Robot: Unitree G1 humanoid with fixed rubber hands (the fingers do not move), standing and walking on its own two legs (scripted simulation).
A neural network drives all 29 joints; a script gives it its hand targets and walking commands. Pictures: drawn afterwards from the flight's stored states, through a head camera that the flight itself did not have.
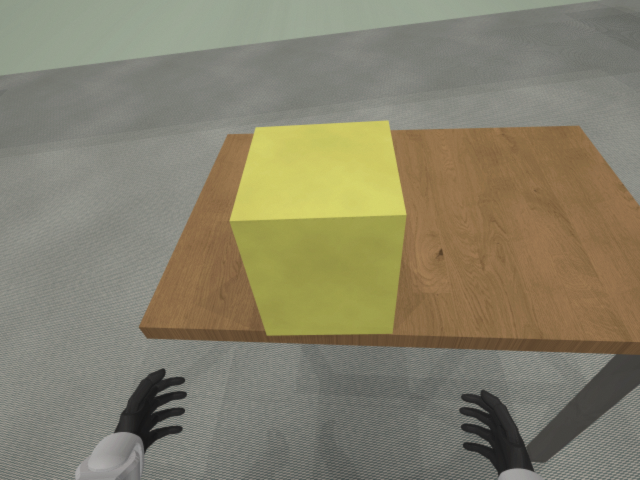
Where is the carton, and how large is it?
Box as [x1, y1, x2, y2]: [230, 120, 405, 335]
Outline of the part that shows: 387,120 255,128 230,217 230,223 267,335 392,333 405,223 405,209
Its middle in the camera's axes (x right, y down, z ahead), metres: +0.01 -0.02 +0.60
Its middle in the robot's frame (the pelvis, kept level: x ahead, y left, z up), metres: +0.45 +0.03 +0.06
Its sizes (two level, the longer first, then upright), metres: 0.210 0.200 0.250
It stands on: a table, 0.71 m high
